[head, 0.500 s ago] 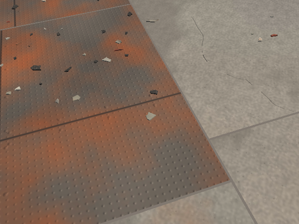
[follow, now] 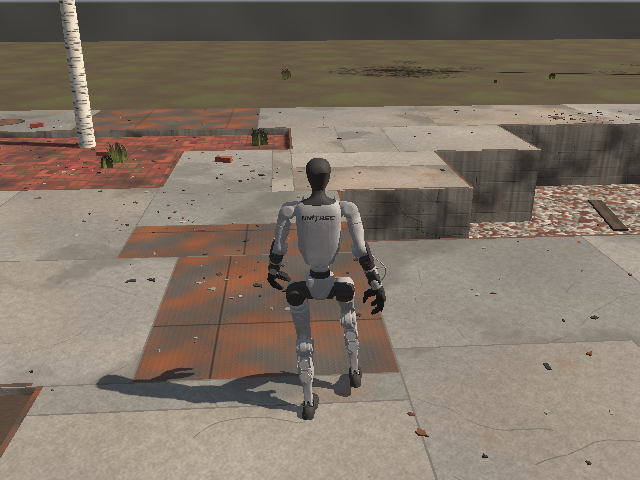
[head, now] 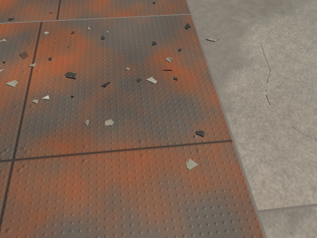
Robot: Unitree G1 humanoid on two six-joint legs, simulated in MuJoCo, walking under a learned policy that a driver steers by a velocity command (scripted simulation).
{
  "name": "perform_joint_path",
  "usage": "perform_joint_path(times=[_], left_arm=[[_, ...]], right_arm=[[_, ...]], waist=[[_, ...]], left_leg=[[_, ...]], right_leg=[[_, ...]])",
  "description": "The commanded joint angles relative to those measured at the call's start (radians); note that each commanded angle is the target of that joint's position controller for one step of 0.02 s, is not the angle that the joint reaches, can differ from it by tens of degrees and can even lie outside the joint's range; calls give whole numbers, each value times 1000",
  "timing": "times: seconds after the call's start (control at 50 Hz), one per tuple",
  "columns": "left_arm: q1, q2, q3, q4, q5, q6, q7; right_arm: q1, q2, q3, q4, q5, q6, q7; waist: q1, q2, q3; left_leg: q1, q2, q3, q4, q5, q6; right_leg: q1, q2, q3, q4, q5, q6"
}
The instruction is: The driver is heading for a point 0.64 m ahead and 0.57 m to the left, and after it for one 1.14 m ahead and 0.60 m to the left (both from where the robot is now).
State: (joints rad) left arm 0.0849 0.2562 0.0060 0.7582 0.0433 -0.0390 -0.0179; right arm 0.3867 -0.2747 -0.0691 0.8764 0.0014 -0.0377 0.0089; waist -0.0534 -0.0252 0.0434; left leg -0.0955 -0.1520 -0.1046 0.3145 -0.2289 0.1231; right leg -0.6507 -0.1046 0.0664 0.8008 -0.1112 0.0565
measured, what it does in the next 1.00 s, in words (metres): walks ahead, turning left: right foot, then left foot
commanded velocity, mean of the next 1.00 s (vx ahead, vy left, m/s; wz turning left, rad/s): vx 0.50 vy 0.00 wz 0.59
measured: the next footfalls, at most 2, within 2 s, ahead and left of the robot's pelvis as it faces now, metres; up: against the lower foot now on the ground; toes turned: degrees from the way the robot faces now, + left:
right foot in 0.16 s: +0.28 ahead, -0.13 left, +0.00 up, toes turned +9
left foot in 0.68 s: +0.47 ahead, +0.16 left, +0.00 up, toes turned +29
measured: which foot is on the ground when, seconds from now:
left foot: down 0.00-0.16, up 0.18-0.66, down 0.68-1.00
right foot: up 0.00-0.14, down 0.16-0.68, up 0.70-1.00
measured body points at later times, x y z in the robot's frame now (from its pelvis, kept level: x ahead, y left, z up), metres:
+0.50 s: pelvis +0.26 -0.03 +0.00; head +0.29 -0.03 +0.45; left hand +0.20 +0.24 -0.12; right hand +0.50 -0.23 -0.11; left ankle +0.32 +0.13 -0.68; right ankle +0.24 -0.14 -0.74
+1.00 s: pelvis +0.49 +0.12 +0.00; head +0.51 +0.15 +0.45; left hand +0.48 +0.42 -0.11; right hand +0.68 -0.10 -0.12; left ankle +0.43 +0.14 -0.74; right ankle +0.69 +0.04 -0.68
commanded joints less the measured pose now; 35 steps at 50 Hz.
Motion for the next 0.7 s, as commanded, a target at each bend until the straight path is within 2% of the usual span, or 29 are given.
perform_joint_path(times=[0.02, 0.06, 0.08, 0.12, 0.14, 0.16, 0.18, 0.2, 0.22, 0.24, 0.26, 0.28, 0.3, 0.36, 0.46, 0.52, 0.6, 0.64, 0.66, 0.68, 0.7], left_arm=[[-116, 67, 8, -94, -9, -14, -3], [-155, 77, 6, -115, -13, -22, -2], [-154, 86, 7, -121, -15, -26, -1], [-63, 120, 18, -103, -18, -36, 4], [38, 144, 29, -73, -17, -42, 12], [166, 180, 44, -44, -7, -56, 24], [331, 256, 63, -41, 14, -60, 44], [290, 327, 83, -41, 14, -39, 46], [227, 225, 72, -52, 1, -26, 40], [175, 143, 52, -63, -8, -26, 35], [147, 111, 43, -57, -5, -28, 32], [157, 102, 40, -45, -8, -34, 34], [166, 100, 40, -32, -12, -42, 33], [203, 111, 49, -7, -26, -66, 23], [240, 119, 59, 26, -24, -66, 18], [259, 132, 65, 41, -25, -65, 18], [314, 164, 74, 71, -23, -47, 28], [323, 193, 80, 82, -20, -33, 34], [327, 208, 83, 85, -20, -23, 37], [317, 213, 82, 79, -24, -14, 38], [324, 182, 72, 48, -18, -14, 36]], right_arm=[[70, -161, -40, -46, -5, -6, -8], [82, -167, -43, -51, -14, -3, -12], [74, -173, -44, -57, -18, -2, -15], [12, -190, -49, -81, -22, -5, -21], [-15, -198, -50, -90, -21, -10, -17], [-28, -182, -44, -92, -10, -19, -8], [-17, -99, -19, -126, 1, -31, -3], [102, -51, -9, -159, 19, -25, -1], [72, -137, -17, -113, -15, -3, -13], [0, -143, -21, -116, -23, 1, -3], [-27, -121, -17, -124, -22, 4, 6], [-44, -112, -17, -128, -34, 13, 16], [-37, -102, -15, -128, -39, 25, 25], [-90, -84, -9, -158, -37, 42, 42], [-248, -60, 6, -218, -35, 43, 58], [-343, -39, 21, -250, -34, 36, 71], [-413, -49, 22, -283, -43, 35, 76], [-373, -64, 14, -278, -50, 35, 65], [-295, -78, 5, -258, -53, 31, 58], [-141, -99, -10, -209, -59, 21, 46], [26, -176, -39, -165, -67, 18, 28]], waist=[[-33, 93, -23], [-46, 98, -24], [-38, 102, -26], [20, 114, -43], [68, 104, -85], [137, 45, -157], [189, -79, -316], [96, -315, -372], [83, -108, -234], [87, -11, -124], [70, -3, -70], [64, -46, -45], [53, -81, -38], [46, -80, -39], [66, -63, 3], [87, -65, 23], [104, -61, 37], [79, -77, -4], [43, -78, -55], [-28, -45, -143], [-90, 57, -259]], left_leg=[[1, 224, -192, -42, 443, 91], [46, 243, -225, -3, 475, 87], [57, 254, -247, 17, 482, 79], [17, 261, -278, 78, 512, 46], [-12, 239, -277, 167, 569, 26], [-77, 176, -227, 352, 528, 1], [-190, 117, -128, 630, 233, -22], [-476, -15, -20, 832, -358, -44], [-565, 95, -19, 918, -283, -38], [-553, 125, -9, 900, -184, -43], [-531, 154, 4, 868, -133, -54], [-515, 178, 14, 843, -116, -63], [-496, 187, 24, 837, -103, -73], [-536, 200, 38, 828, -43, -88], [-615, 218, 78, 662, 115, -110], [-549, 217, 131, 478, 201, -92], [-497, 188, 202, 345, 107, -39], [-404, 126, 243, 311, -5, 2], [-312, 85, 251, 286, -46, 28], [-116, 48, 244, 214, -15, 59], [151, 184, 40, 171, -120, 108]], right_leg=[[40, 67, -68, -106, 88, 4], [50, 84, -60, -162, 69, -8], [78, 91, -50, -196, 49, -17], [241, 115, -36, -274, -20, -45], [382, 139, -44, -309, -48, -64], [575, 85, -2, -371, -38, -98], [801, -170, 246, -403, -260, -151], [940, -359, 696, -531, -332, -266], [824, -324, 659, -527, -453, -261], [700, -268, 491, -541, -388, -237], [620, -220, 359, -565, -237, -219], [575, -183, 258, -579, -133, -204], [546, -155, 185, -593, -64, -193], [547, -157, 77, -626, 86, -210], [574, -135, -90, -659, 183, -210], [576, -126, -173, -652, 205, -189], [678, -162, -230, -585, 350, -166], [727, -168, -272, -440, 665, -152], [735, -167, -288, -299, 784, -149], [668, -148, -313, -82, 748, -131], [457, -123, -317, 215, 431, -100]])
